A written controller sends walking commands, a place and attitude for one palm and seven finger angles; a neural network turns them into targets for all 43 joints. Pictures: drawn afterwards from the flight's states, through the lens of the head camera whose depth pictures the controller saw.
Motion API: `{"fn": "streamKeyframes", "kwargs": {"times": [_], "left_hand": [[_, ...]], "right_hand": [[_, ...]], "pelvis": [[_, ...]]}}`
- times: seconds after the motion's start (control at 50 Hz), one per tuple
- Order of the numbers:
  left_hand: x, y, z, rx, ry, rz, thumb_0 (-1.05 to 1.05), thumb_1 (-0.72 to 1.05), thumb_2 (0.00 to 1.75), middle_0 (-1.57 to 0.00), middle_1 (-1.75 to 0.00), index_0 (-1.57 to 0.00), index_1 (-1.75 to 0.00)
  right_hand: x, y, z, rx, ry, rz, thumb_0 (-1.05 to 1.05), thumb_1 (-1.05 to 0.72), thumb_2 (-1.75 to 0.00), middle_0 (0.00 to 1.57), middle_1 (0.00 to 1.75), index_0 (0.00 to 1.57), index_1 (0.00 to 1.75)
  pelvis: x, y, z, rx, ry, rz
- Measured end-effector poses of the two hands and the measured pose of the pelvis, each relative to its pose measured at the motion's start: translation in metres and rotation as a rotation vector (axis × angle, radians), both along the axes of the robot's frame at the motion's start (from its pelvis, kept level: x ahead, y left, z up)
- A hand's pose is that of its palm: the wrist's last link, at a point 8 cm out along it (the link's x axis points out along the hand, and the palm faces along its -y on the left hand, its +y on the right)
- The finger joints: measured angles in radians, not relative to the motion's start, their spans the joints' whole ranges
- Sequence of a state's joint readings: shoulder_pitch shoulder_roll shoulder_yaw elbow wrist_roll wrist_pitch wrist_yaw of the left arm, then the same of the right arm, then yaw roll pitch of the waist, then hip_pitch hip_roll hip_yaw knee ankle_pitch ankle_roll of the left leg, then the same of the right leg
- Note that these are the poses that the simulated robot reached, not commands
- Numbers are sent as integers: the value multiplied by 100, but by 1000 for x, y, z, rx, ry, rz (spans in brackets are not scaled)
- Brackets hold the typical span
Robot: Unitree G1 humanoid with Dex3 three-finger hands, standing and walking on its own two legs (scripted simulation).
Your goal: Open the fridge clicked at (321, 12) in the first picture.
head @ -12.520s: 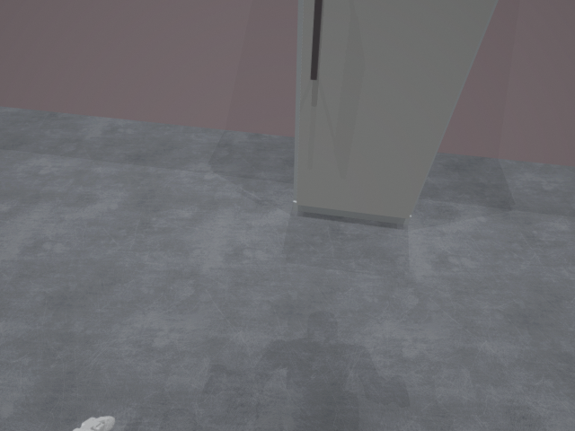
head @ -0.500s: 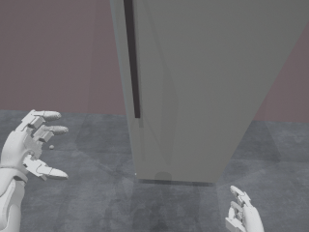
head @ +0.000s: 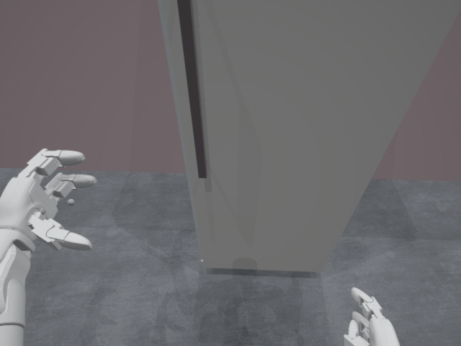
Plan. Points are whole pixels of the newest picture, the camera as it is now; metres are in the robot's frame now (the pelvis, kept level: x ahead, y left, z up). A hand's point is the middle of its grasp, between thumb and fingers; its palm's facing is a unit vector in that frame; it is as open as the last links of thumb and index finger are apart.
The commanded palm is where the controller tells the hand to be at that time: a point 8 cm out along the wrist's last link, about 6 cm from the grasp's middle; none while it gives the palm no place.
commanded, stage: raise the hand to about handle height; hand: left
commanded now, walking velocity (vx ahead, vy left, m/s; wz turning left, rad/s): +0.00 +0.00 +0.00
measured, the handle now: (195, 85) +0.54 +0.13 +0.20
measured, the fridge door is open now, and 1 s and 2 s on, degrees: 0 0 0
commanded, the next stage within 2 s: move the hooked fingers beside the handle in 0.22 s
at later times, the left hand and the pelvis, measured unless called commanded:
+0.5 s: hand (84, 193) +0.29 +0.26 +0.15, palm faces +0.10 -0.99 -0.02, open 14.0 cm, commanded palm +0.27 +0.30 +0.15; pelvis +0.00 -0.01 +0.00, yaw +1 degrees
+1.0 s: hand (122, 166) +0.36 +0.23 +0.14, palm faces +0.08 -1.00 +0.00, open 14.0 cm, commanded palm +0.33 +0.28 +0.14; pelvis +0.01 -0.01 +0.00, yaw -1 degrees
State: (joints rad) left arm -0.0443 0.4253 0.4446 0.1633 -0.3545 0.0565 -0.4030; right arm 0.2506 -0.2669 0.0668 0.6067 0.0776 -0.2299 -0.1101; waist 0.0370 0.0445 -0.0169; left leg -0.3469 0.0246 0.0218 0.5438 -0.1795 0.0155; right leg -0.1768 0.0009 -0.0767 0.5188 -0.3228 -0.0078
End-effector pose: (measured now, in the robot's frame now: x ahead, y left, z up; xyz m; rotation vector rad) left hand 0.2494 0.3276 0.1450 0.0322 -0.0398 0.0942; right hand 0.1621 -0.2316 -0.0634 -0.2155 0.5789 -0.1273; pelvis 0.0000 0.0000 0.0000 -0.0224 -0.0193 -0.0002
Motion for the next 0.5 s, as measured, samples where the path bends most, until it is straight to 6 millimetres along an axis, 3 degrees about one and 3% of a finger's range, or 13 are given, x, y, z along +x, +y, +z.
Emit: {"fn": "streamKeyframes", "kwargs": {"times": [0.38, 0.5], "left_hand": [[1, -10, 6, 2, -13, 6, -2, -51, 30, -30, -120, -30, -120], [14, -17, 4, -11, -10, 8, -2, -51, 30, -30, -120, -30, -120]], "right_hand": [[11, -3, 0, 20, -19, 6, 2, -90, -90, 20, 30, 20, 30], [9, -7, -4, 10, -1, 4, 1, -90, -90, 20, 30, 20, 30]], "pelvis": [[3, -9, 0, 6, -4, 3], [1, -11, -1, 6, -3, 11]]}}
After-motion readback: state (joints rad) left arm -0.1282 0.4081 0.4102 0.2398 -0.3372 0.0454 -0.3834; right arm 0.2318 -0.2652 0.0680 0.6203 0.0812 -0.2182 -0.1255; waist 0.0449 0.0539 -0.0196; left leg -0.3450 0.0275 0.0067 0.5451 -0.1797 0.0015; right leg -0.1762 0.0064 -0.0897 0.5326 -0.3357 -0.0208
